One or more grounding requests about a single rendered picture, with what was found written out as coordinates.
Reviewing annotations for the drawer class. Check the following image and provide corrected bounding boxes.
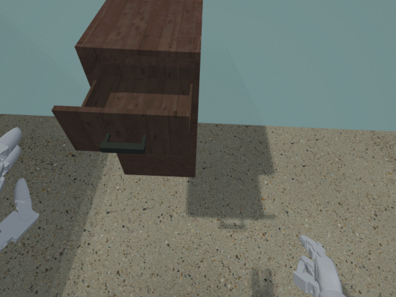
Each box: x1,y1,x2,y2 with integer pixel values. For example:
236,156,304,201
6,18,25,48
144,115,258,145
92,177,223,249
52,62,194,155

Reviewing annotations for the handle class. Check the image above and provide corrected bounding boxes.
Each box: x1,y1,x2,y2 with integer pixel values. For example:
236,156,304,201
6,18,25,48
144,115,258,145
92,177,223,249
100,133,147,154

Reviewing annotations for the right robot hand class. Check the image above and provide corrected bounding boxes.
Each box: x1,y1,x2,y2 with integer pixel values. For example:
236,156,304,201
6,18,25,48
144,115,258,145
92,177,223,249
293,235,343,297

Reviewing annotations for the left robot hand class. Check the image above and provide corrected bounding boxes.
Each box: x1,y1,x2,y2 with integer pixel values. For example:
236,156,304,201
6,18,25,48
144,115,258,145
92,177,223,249
0,127,39,253

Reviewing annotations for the cabinet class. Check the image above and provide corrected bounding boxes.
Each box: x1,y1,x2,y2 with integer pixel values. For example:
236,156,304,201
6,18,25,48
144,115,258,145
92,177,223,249
75,0,203,178

